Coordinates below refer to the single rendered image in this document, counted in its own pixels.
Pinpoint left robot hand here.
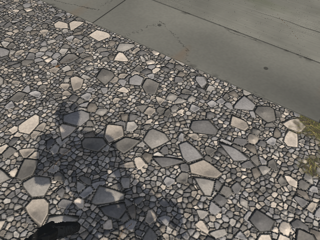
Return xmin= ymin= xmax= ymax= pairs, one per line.
xmin=24 ymin=221 xmax=81 ymax=240

